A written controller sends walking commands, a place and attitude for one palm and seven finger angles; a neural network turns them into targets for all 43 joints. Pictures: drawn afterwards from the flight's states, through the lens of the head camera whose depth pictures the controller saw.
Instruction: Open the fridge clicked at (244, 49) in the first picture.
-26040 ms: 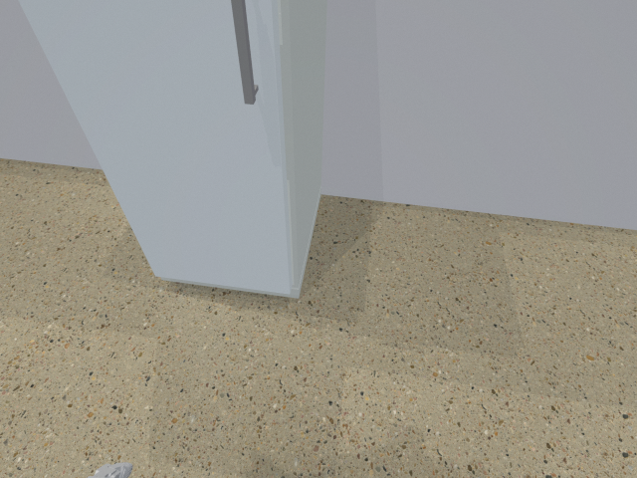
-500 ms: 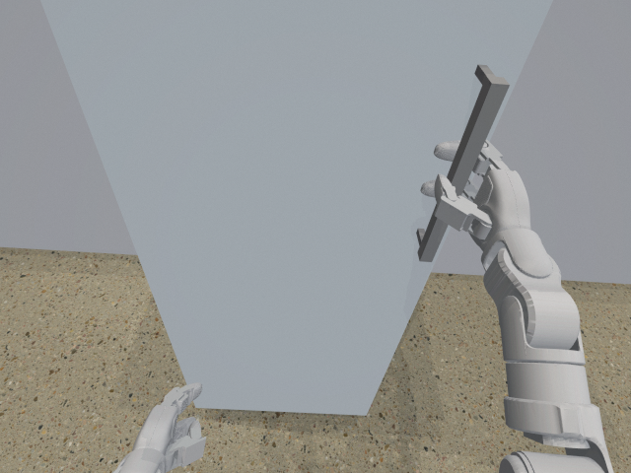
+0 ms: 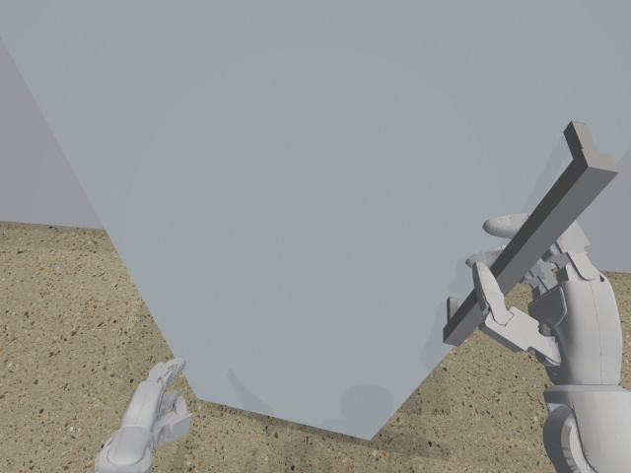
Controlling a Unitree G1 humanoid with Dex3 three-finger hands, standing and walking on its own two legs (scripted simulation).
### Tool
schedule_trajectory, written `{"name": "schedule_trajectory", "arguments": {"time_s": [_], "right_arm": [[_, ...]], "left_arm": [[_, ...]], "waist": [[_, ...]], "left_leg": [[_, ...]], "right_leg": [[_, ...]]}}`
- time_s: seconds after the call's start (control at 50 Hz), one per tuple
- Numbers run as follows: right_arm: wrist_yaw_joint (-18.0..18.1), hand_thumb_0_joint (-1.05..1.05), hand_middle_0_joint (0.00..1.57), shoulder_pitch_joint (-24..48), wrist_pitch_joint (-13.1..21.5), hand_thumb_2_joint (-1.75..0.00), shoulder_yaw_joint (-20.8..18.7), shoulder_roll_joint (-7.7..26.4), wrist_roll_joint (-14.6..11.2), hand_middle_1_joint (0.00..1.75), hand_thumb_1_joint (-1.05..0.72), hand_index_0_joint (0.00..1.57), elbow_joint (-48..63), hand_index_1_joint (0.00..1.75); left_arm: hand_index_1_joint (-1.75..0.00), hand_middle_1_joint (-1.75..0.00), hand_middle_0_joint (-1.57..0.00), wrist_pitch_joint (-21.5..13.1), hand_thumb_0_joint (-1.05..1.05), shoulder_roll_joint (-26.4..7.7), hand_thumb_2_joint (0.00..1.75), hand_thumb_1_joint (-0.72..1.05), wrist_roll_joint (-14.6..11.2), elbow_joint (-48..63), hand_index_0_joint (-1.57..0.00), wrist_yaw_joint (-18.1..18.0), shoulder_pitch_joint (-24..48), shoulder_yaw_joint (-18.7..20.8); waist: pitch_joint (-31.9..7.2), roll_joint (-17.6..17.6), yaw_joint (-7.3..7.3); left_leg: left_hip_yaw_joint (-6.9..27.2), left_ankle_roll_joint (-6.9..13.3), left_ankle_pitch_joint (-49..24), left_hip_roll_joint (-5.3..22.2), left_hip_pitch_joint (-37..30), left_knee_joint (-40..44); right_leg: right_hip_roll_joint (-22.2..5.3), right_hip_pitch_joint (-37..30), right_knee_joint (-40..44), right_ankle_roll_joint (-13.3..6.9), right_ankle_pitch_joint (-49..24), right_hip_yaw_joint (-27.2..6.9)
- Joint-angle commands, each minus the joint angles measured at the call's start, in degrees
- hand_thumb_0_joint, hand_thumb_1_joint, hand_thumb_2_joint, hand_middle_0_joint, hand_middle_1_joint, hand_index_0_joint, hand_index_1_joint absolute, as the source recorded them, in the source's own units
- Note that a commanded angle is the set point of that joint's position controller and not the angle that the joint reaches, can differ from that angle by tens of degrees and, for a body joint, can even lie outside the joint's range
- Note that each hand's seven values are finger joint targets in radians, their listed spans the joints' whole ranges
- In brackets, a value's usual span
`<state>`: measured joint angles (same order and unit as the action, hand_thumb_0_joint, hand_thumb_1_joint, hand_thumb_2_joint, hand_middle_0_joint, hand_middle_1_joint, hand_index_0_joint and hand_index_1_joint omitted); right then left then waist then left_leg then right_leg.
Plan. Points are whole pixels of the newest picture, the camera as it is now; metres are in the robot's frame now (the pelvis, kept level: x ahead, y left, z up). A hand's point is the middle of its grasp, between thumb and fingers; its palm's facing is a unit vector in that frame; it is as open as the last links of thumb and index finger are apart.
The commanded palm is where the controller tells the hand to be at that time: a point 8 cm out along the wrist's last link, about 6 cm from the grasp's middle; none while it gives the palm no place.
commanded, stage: walk backward, drawing the door open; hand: right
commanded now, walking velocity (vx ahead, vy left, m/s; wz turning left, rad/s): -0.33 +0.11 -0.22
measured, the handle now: (500, 258) +0.29 -0.14 +0.20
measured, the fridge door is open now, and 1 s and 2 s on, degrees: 9 21 56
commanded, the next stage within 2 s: none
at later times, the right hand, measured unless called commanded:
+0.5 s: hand (487, 317) +0.23 -0.12 +0.19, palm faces +0.29 +0.90 -0.32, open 6.7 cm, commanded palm +0.19 -0.17 +0.19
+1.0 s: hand (473, 415) +0.16 -0.09 +0.19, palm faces +0.32 +0.89 -0.33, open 7.3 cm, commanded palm +0.11 -0.13 +0.20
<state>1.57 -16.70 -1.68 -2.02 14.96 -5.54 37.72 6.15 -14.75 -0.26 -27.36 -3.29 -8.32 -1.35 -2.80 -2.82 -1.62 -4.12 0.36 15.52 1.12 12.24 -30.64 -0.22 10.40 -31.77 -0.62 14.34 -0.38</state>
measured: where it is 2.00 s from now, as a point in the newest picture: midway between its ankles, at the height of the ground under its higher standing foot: outside the picture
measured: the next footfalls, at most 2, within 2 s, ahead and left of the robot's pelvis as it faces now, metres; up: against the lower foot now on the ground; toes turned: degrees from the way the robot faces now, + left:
left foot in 0.18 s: +0.07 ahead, +0.06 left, +0.00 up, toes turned +0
right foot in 0.72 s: -0.11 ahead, -0.06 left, +0.00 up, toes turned -4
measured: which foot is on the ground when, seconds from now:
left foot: down 0.00-0.02, up 0.04-0.16, down 0.18-0.76, up 0.78-0.82, down 0.84-1.00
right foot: down 0.00-0.18, up 0.20-0.70, down 0.72-0.90, up 0.92-1.00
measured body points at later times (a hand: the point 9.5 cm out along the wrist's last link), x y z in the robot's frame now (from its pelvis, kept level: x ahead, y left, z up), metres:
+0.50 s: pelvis -0.03 +0.06 -0.01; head +0.03 +0.08 +0.44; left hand +0.18 +0.27 -0.11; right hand +0.21 -0.17 +0.21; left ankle +0.03 +0.06 -0.75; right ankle -0.04 -0.08 -0.68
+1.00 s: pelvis -0.16 +0.10 -0.02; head -0.11 +0.12 +0.43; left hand +0.03 +0.29 -0.14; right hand +0.13 -0.14 +0.20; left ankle -0.04 +0.11 -0.75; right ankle -0.20 -0.04 -0.70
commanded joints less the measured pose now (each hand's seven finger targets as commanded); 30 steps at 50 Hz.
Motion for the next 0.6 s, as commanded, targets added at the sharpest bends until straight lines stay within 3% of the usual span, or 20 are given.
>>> {"name": "schedule_trajectory", "arguments": {"time_s": [0.0,0.02,0.04,0.08,0.1,0.12,0.14,0.16,0.18,0.2,0.22,0.24,0.28,0.3,0.32,0.36,0.42,0.46,0.52,0.58], "right_arm": [[2.9,0.0,0.45,11.6,9.4,-0.9,-5.4,4.5,1.4,1.4,-0.9,0.45,16.9,1.4],[3.1,0.0,0.45,11.4,9.9,-0.9,-4.5,3.1,2.2,1.4,-0.9,0.45,16.3,1.4],[3.8,0.0,0.45,10.9,9.7,-0.9,-5.2,3.8,2.6,1.4,-0.9,0.45,15.5,1.4],[4.3,0.0,0.45,9.4,9.6,-0.9,-6.6,4.2,2.6,1.4,-0.9,0.45,15.3,1.4],[4.2,0.0,0.45,9.0,9.9,-0.9,-7.6,5.2,2.1,1.4,-0.9,0.45,16.4,1.4],[4.2,0.0,0.45,8.6,10.4,-0.9,-9.7,7.1,1.8,1.4,-0.9,0.45,16.7,1.4],[4.8,0.0,0.45,6.1,11.0,-0.9,-12.2,10.0,1.7,1.4,-0.9,0.45,15.9,1.4],[5.5,0.0,0.45,5.4,11.1,-0.9,-14.7,11.7,1.3,1.4,-0.9,0.45,15.3,1.4],[5.8,0.0,0.45,2.6,11.4,-0.9,-15.3,9.8,1.6,1.4,-0.9,0.45,9.7,1.4],[5.8,0.0,0.45,3.8,12.7,-0.9,-15.2,9.1,3.1,1.4,-0.9,0.45,8.6,1.4],[6.1,0.0,0.45,5.9,13.8,-0.9,-14.9,8.4,3.5,1.4,-0.9,0.45,9.5,1.4],[6.3,0.0,0.45,8.8,14.8,-0.9,-15.0,9.1,3.6,1.4,-0.9,0.45,10.9,1.4],[6.9,0.0,0.45,11.4,15.4,-0.9,-16.5,9.9,4.0,1.4,-0.9,0.45,12.0,1.4],[7.2,0.0,0.45,12.2,15.5,-0.9,-17.0,10.3,3.8,1.4,-0.9,0.45,12.9,1.4],[7.4,0.0,0.45,13.4,15.6,-0.9,-17.5,10.8,3.7,1.4,-0.9,0.45,13.3,1.4],[7.6,0.0,0.45,13.6,15.1,-0.9,-16.9,10.4,3.6,1.4,-0.9,0.45,12.5,1.4],[8.3,0.0,0.45,14.6,15.0,-0.9,-17.5,11.3,3.7,1.4,-0.9,0.45,11.4,1.4],[8.8,0.0,0.45,14.6,15.1,-0.9,-17.3,11.4,3.9,1.4,-0.9,0.45,10.3,1.4],[9.4,0.0,0.45,15.7,15.2,-0.9,-16.9,12.0,4.3,1.4,-0.9,0.45,8.7,1.4],[9.7,0.0,0.45,17.2,15.5,-0.9,-16.0,12.3,4.2,1.4,-0.9,0.45,6.8,1.4]], "left_arm": [[-0.3,-0.3,-0.2,-3.4,0.0,-3.1,0.9,0.9,1.3,9.8,-0.2,1.2,2.2,3.1],[-0.3,-0.3,-0.2,-4.2,0.0,-2.4,0.9,0.9,2.1,9.0,-0.2,2.1,1.9,3.2],[-0.3,-0.3,-0.2,-5.0,0.0,-2.7,0.9,0.9,2.3,8.6,-0.2,2.3,2.6,3.5],[-0.3,-0.3,-0.2,-5.8,0.0,-1.3,0.9,0.9,1.3,8.4,-0.2,3.0,2.1,3.0],[-0.3,-0.3,-0.2,-6.2,0.0,-0.8,0.9,0.9,1.0,8.8,-0.2,2.7,3.5,2.2],[-0.3,-0.3,-0.2,-6.5,0.0,-1.1,0.9,0.9,0.6,9.7,-0.2,2.0,5.4,1.8],[-0.3,-0.3,-0.2,-7.3,0.0,-1.6,0.9,0.9,0.5,11.0,-0.2,0.7,6.4,1.6],[-0.3,-0.3,-0.2,-9.1,0.0,-0.7,0.9,0.9,0.9,12.3,-0.2,-0.4,6.4,0.9],[-0.3,-0.3,-0.2,-10.2,0.0,0.5,0.9,0.9,1.3,10.6,-0.2,-0.5,3.4,0.4],[-0.3,-0.3,-0.2,-10.5,0.0,0.0,0.9,0.9,1.7,9.1,-0.2,0.1,2.1,0.1],[-0.3,-0.3,-0.2,-10.0,0.0,0.3,0.9,0.9,1.7,7.3,-0.2,0.3,2.2,0.2],[-0.3,-0.3,-0.2,-9.5,0.0,0.2,0.9,0.9,1.8,5.9,-0.2,0.5,2.5,0.7],[-0.3,-0.3,-0.2,-8.5,0.0,0.7,0.9,0.9,1.9,5.5,-0.2,0.7,4.3,0.6],[-0.3,-0.3,-0.2,-8.2,0.0,0.5,0.9,0.9,1.7,5.5,-0.2,0.7,4.9,0.8],[-0.3,-0.3,-0.2,-8.1,0.0,0.4,0.9,0.9,1.6,5.2,-0.2,0.7,5.2,1.1],[-0.3,-0.3,-0.2,-7.8,0.0,0.4,0.9,0.9,1.4,5.1,-0.2,0.4,6.1,1.3],[-0.3,-0.3,-0.2,-7.9,0.0,-0.1,0.9,0.9,1.4,4.6,-0.2,0.2,5.7,1.3],[-0.3,-0.3,-0.2,-7.9,0.0,-0.1,0.9,0.9,1.4,4.0,-0.2,-0.1,5.3,1.4],[-0.3,-0.3,-0.2,-7.6,0.0,-0.7,0.9,0.9,1.1,3.9,-0.2,0.0,4.2,1.4],[-0.3,-0.3,-0.2,-6.7,0.0,-1.3,0.9,0.9,0.7,4.2,-0.2,0.1,2.9,1.5]], "waist": [[-11.9,-9.5,3.95],[-9.9,-13.7,4.03],[-8.3,-13.5,3.77],[-8.6,-7.1,3.18],[-8.3,-5.6,2.4],[-7.3,-0.7,0.99],[-9.7,4.1,-0.4],[-9.0,10.6,-1.54],[-6.5,15.8,-2.01],[-9.2,16.8,-0.52],[-11.7,14.3,0.46],[-13.0,13.6,0.96],[-13.9,9.7,1.92],[-13.4,9.2,1.74],[-13.3,10.9,1.55],[-12.5,10.9,1.39],[-12.3,10.0,1.21],[-13.8,10.1,1.02],[-15.1,9.2,1.3],[-17.2,8.0,1.98]], "left_leg": [[-0.8,-2.3,-8.0,-6.1,16.7,-16.1],[-1.0,-1.3,8.4,-6.8,23.7,-14.5],[-0.9,-0.4,10.4,-6.2,24.0,-12.1],[-1.8,0.1,-2.2,-6.2,15.7,2.1],[-1.4,0.0,-15.0,-5.1,5.7,10.5],[0.7,1.0,-35.6,-2.5,-9.5,13.5],[7.5,4.2,-65.7,7.5,-24.2,8.0],[12.6,6.0,-82.6,16.2,-23.5,4.8],[12.7,4.0,-87.7,18.2,-21.5,2.9],[13.4,0.8,-85.8,17.5,-19.3,1.9],[11.1,-1.5,-81.2,16.5,-18.5,2.1],[10.7,-0.2,-77.5,16.6,-18.6,1.6],[8.2,-0.5,-65.9,14.3,-13.6,4.4],[7.7,-3.0,-61.2,14.0,-10.8,6.4],[7.3,-4.0,-56.8,13.7,-9.5,8.0],[7.4,-2.6,-51.2,13.4,-8.0,9.8],[8.8,-4.0,-43.3,14.2,-7.6,13.7],[8.9,-3.4,-44.5,13.9,-11.0,14.0],[9.9,-4.1,-43.9,14.5,-13.3,15.8],[9.0,-3.8,-43.7,13.1,-17.6,15.3]], "right_leg": [[-8.8,-30.2,4.9,-3.8,-85.7,-6.2],[-10.9,-34.6,3.4,-4.2,-88.7,-8.8],[-11.3,-33.6,2.6,-3.4,-86.3,-8.9],[-8.0,-30.0,-2.9,-1.6,-78.0,-4.3],[-6.8,-23.0,-5.8,-0.6,-68.3,-3.2],[-4.0,-7.4,-9.3,0.5,-45.1,-2.3],[0.3,9.9,-14.5,1.6,-11.6,-1.1],[4.0,17.1,-21.4,0.9,16.4,-1.8],[4.2,20.6,-27.6,0.1,19.0,-2.5],[3.9,19.9,-32.8,0.0,17.3,-3.8],[3.1,18.7,-34.9,0.5,15.2,-3.4],[2.1,18.7,-34.6,1.0,14.2,-3.1],[2.1,15.6,-33.5,1.9,9.8,-0.9],[2.6,14.5,-33.7,2.0,8.6,-0.4],[2.8,13.6,-32.3,2.1,8.6,-0.1],[3.1,12.7,-29.3,1.8,8.6,0.7],[3.6,11.3,-24.2,1.5,9.8,1.8],[3.9,10.6,-18.8,1.3,11.1,2.5],[4.2,8.7,-11.9,0.7,12.7,2.6],[3.9,7.3,-2.4,0.1,9.7,2.0]]}}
